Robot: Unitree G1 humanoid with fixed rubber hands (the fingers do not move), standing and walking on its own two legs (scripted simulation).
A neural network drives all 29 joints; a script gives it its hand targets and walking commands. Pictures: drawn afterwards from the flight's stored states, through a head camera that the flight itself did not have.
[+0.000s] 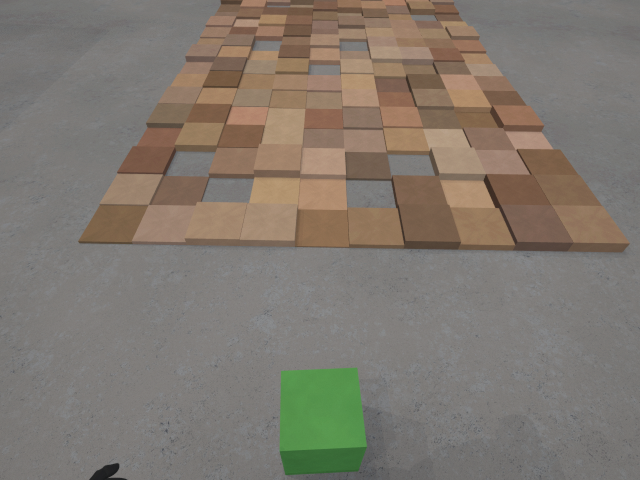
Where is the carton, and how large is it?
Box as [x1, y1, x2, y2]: [280, 368, 366, 474]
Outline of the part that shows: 356,368 281,371 280,454 285,474 358,470 366,447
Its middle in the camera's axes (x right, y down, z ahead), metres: +0.01 +0.50 +1.08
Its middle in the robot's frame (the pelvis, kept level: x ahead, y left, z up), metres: +0.41 +0.02 -0.66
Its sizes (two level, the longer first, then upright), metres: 0.210 0.200 0.250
